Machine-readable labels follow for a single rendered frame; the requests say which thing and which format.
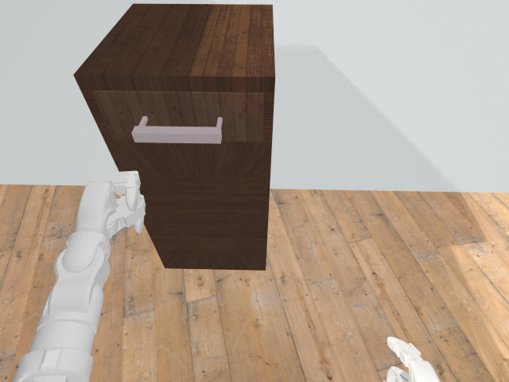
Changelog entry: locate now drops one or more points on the right robot hand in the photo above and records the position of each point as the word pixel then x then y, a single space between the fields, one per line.
pixel 419 370

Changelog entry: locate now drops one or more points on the left robot hand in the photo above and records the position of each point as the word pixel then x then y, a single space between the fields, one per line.
pixel 98 203

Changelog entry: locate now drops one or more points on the drawer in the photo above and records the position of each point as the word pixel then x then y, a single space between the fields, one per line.
pixel 242 112

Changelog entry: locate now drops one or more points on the cabinet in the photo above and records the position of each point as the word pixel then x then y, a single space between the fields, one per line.
pixel 207 205

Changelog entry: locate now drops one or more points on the handle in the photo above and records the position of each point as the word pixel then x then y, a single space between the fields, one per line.
pixel 143 133

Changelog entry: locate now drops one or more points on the robot left forearm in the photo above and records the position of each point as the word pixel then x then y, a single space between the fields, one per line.
pixel 61 348

